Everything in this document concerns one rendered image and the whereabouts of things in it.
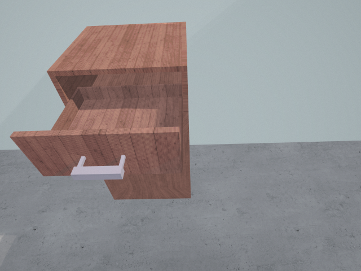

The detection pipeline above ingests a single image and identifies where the cabinet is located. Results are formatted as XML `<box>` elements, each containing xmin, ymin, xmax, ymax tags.
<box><xmin>47</xmin><ymin>22</ymin><xmax>191</xmax><ymax>200</ymax></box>

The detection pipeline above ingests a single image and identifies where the drawer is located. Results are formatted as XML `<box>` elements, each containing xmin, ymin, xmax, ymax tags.
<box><xmin>10</xmin><ymin>84</ymin><xmax>183</xmax><ymax>176</ymax></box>

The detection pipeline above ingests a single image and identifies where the handle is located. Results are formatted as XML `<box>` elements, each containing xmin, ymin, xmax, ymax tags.
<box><xmin>71</xmin><ymin>155</ymin><xmax>126</xmax><ymax>180</ymax></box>

